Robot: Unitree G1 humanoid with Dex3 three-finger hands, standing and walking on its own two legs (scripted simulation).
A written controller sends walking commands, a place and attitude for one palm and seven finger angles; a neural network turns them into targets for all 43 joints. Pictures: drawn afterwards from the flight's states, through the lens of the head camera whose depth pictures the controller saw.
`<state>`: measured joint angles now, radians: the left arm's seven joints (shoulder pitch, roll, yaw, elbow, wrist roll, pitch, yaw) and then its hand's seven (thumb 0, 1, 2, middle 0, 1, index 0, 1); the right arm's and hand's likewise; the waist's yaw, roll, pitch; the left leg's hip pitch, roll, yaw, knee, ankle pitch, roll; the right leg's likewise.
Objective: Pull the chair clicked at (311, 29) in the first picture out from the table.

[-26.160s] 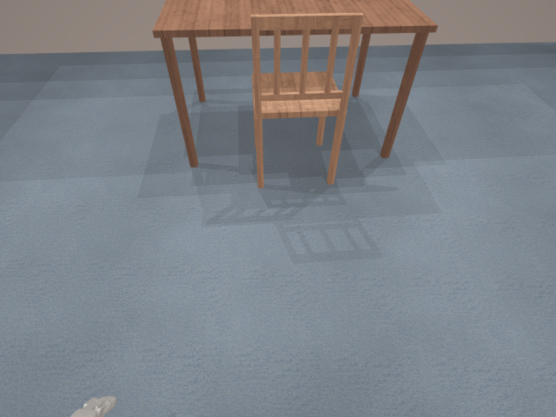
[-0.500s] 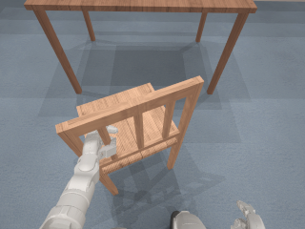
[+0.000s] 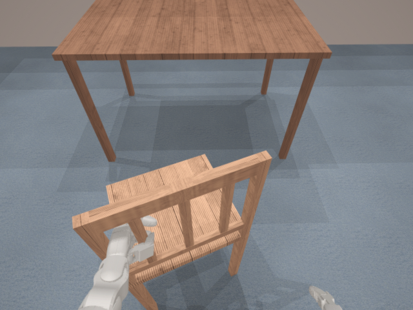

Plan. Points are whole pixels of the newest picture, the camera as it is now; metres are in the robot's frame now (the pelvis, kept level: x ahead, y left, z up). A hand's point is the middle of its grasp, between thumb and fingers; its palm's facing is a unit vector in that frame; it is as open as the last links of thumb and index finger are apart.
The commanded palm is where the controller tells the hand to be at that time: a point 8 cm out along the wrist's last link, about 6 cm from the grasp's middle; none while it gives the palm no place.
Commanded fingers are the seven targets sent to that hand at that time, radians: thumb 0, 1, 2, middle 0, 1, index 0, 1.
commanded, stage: stop walking, hand still on the chair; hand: left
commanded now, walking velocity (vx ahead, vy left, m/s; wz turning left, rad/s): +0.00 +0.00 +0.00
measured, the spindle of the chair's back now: (186, 224) +0.34 +0.07 -0.11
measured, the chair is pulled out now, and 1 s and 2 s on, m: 0.59 0.59 0.59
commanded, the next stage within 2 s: open the thumb and straighten the fingers in 0.20 s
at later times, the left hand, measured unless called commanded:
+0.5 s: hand (148, 245) +0.26 +0.14 -0.06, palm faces +0.07 -0.99 -0.15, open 6.6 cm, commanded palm +0.23 +0.19 -0.05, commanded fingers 0.00 -0.43 0.26 -0.47 -1.38 -0.47 -1.38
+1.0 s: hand (147, 245) +0.26 +0.14 -0.06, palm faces +0.07 -0.99 -0.15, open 16.8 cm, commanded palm +0.24 +0.20 -0.05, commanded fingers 0.00 -0.55 0.20 0.00 0.00 0.00 0.00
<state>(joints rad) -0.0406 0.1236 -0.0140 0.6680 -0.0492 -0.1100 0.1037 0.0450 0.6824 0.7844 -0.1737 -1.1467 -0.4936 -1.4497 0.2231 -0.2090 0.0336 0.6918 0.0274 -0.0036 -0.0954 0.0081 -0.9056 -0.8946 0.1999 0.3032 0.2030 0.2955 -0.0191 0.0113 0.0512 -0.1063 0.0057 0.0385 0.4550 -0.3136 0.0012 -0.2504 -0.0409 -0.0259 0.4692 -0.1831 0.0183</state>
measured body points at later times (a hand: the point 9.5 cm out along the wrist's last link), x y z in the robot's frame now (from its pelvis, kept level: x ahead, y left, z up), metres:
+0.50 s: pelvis -0.01 -0.01 -0.01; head +0.02 -0.01 +0.44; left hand +0.25 +0.19 -0.05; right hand +0.14 -0.25 -0.11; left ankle -0.04 +0.11 -0.74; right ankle +0.04 -0.13 -0.74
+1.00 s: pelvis -0.02 -0.02 -0.03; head +0.02 -0.04 +0.41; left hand +0.25 +0.20 -0.05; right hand +0.15 -0.26 -0.13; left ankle -0.04 +0.11 -0.74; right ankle +0.04 -0.13 -0.74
